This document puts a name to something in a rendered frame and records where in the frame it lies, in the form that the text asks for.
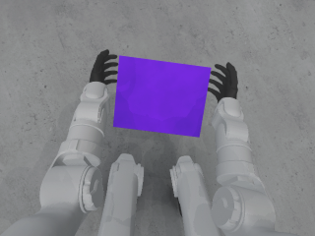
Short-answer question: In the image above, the robot right hand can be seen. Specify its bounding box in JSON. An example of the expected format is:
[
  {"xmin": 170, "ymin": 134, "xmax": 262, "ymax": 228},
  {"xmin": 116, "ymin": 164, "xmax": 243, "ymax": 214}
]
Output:
[{"xmin": 208, "ymin": 62, "xmax": 238, "ymax": 103}]

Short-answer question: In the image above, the robot left forearm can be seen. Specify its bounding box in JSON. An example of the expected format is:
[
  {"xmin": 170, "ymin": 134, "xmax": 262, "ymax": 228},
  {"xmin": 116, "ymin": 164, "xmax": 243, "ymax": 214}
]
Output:
[{"xmin": 39, "ymin": 82, "xmax": 111, "ymax": 205}]

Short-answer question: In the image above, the left robot shin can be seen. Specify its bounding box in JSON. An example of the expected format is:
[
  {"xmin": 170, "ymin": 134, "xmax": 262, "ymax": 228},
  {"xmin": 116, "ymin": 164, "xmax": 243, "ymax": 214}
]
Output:
[{"xmin": 107, "ymin": 153, "xmax": 136, "ymax": 185}]

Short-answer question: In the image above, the carton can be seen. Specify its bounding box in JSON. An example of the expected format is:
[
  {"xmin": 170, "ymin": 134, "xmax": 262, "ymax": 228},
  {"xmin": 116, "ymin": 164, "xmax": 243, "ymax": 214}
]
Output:
[{"xmin": 113, "ymin": 55, "xmax": 212, "ymax": 138}]

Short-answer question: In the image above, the robot shin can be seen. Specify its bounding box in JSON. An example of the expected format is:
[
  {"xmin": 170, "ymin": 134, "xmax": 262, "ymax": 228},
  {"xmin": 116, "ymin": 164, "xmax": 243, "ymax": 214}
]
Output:
[
  {"xmin": 175, "ymin": 155, "xmax": 205, "ymax": 180},
  {"xmin": 107, "ymin": 153, "xmax": 136, "ymax": 185}
]

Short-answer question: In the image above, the robot right upper arm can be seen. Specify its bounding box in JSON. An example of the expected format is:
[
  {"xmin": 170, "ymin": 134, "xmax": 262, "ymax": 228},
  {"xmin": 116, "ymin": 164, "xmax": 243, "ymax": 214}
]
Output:
[{"xmin": 210, "ymin": 184, "xmax": 300, "ymax": 236}]

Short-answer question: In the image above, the robot right forearm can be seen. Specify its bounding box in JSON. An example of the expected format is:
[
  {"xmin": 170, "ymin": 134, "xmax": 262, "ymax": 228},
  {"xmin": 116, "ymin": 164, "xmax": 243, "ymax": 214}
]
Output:
[{"xmin": 211, "ymin": 97, "xmax": 269, "ymax": 198}]

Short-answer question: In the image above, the robot left hand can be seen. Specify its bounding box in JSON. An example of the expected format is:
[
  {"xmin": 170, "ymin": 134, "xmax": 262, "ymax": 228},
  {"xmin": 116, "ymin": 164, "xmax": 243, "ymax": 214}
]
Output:
[{"xmin": 89, "ymin": 49, "xmax": 118, "ymax": 85}]

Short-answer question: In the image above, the robot left upper arm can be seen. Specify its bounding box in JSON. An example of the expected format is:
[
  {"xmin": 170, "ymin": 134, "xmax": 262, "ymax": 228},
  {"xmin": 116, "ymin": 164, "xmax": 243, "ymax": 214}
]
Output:
[{"xmin": 0, "ymin": 165, "xmax": 104, "ymax": 236}]

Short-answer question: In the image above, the right robot shin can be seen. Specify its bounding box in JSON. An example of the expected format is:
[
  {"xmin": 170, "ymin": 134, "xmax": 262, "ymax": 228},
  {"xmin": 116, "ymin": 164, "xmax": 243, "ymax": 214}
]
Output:
[{"xmin": 175, "ymin": 155, "xmax": 205, "ymax": 180}]

